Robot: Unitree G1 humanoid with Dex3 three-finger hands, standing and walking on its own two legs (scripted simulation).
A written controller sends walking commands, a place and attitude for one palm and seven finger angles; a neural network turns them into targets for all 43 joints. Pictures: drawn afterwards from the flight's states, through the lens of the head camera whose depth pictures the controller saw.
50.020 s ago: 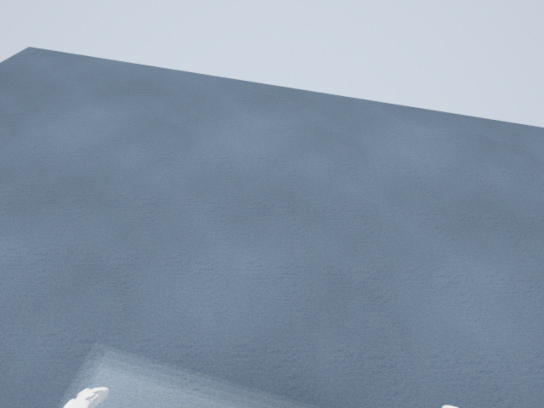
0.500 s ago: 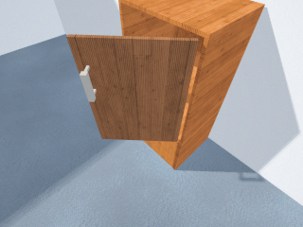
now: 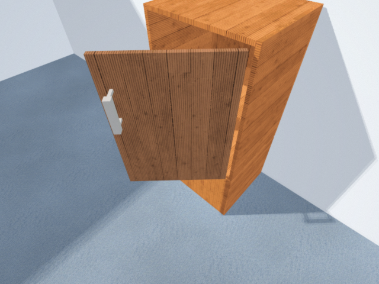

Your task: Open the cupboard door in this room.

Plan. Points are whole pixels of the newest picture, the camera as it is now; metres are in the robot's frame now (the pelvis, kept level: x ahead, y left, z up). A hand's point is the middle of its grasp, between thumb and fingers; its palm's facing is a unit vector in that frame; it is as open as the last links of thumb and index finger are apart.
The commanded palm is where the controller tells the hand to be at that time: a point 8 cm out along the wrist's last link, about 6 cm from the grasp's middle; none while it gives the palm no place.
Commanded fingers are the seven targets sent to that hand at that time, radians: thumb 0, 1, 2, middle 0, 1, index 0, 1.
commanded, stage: look again from close up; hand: left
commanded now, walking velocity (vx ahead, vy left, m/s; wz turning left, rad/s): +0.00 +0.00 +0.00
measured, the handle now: (114, 111) +0.58 +0.25 +0.03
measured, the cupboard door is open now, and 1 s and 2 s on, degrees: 44 44 44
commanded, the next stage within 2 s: raise the hand with hooked fingers in 0.32 s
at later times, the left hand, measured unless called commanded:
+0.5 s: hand out of the picture +0.07 +0.22 -0.14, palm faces +0.17 -0.96 -0.22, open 7.3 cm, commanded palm +0.11 +0.26 -0.06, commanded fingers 0.00 0.78 0.85 -0.21 -0.38 -0.21 -0.38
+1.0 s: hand (79, 281) +0.14 +0.22 -0.02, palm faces +0.22 -0.97 -0.09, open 9.5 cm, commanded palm +0.14 +0.27 -0.02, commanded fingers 0.00 0.20 0.60 -0.25 -0.75 -0.25 -0.75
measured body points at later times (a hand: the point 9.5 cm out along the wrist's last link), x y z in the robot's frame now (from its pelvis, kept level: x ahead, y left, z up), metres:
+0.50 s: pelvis +0.01 +0.03 +0.00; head +0.03 +0.03 +0.45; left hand +0.06 +0.27 -0.12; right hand +0.02 -0.20 -0.15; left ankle -0.01 +0.11 -0.74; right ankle +0.00 -0.10 -0.73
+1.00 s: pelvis -0.03 -0.02 -0.08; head +0.03 +0.00 +0.36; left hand +0.12 +0.27 -0.02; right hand +0.22 -0.23 -0.13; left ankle -0.01 +0.11 -0.74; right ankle +0.00 -0.10 -0.74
